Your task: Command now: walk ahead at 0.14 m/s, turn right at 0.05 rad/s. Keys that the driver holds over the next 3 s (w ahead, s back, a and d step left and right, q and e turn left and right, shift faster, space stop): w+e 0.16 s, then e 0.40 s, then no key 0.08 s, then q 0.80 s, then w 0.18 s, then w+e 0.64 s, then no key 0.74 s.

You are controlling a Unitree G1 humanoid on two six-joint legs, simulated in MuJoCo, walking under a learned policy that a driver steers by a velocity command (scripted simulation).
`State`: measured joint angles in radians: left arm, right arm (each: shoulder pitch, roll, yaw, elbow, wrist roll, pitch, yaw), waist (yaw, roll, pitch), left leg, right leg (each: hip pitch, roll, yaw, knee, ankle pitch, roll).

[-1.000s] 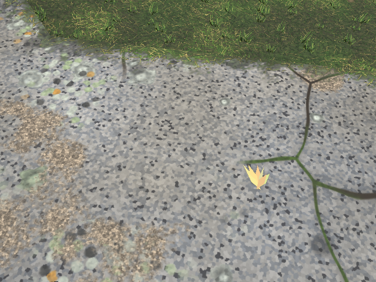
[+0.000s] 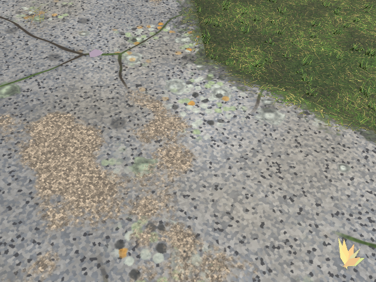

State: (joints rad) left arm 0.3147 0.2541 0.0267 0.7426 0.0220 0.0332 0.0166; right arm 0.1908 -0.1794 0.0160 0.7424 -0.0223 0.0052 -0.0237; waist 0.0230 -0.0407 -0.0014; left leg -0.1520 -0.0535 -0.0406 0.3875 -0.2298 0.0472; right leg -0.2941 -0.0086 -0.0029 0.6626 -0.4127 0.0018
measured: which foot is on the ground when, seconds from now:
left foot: down 0.00-0.22, up 0.24-0.72, down 0.74-1.00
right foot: up 0.00-0.20, down 0.22-0.76, up 0.78-1.00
